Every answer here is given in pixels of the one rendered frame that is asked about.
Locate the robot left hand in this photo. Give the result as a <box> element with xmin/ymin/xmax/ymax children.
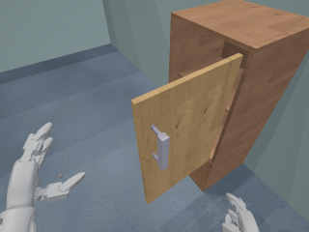
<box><xmin>6</xmin><ymin>122</ymin><xmax>86</xmax><ymax>210</ymax></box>

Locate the robot right hand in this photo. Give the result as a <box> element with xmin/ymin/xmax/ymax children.
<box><xmin>222</xmin><ymin>192</ymin><xmax>260</xmax><ymax>232</ymax></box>

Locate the cupboard door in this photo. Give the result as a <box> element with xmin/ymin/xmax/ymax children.
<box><xmin>130</xmin><ymin>53</ymin><xmax>243</xmax><ymax>204</ymax></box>

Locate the robot left forearm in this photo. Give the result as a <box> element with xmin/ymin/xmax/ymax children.
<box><xmin>0</xmin><ymin>206</ymin><xmax>38</xmax><ymax>232</ymax></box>

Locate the handle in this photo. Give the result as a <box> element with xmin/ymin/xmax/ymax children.
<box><xmin>151</xmin><ymin>125</ymin><xmax>170</xmax><ymax>171</ymax></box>

